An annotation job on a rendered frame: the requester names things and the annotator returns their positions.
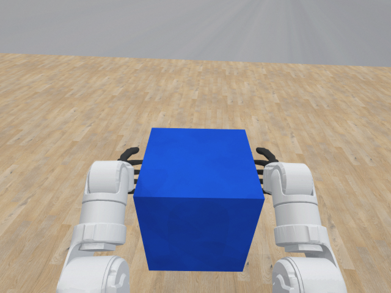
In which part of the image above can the robot left upper arm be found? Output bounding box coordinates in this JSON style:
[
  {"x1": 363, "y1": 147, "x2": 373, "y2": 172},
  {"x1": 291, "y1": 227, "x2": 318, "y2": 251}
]
[{"x1": 57, "y1": 255, "x2": 130, "y2": 293}]

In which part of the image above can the left robot forearm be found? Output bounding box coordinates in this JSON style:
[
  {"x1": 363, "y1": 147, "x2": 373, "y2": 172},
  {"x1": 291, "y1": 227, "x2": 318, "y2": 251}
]
[{"x1": 56, "y1": 161, "x2": 134, "y2": 293}]

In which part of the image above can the carton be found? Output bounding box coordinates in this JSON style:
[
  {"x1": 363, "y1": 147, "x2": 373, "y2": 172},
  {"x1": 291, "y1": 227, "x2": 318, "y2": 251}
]
[{"x1": 133, "y1": 128, "x2": 265, "y2": 272}]

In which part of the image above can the robot left hand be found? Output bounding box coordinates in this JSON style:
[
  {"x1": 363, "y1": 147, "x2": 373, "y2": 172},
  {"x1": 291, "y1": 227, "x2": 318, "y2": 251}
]
[{"x1": 118, "y1": 147, "x2": 143, "y2": 194}]

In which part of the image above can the robot right hand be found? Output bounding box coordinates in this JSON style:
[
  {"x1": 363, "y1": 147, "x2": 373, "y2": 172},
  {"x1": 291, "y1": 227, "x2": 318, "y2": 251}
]
[{"x1": 254, "y1": 147, "x2": 279, "y2": 195}]

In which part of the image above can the right robot forearm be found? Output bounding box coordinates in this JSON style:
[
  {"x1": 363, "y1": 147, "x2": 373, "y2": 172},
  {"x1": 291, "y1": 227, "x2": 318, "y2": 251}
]
[{"x1": 263, "y1": 162, "x2": 347, "y2": 293}]

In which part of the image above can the robot right upper arm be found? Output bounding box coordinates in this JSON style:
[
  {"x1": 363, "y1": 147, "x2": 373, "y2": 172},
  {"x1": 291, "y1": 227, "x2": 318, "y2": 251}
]
[{"x1": 272, "y1": 256, "x2": 346, "y2": 293}]

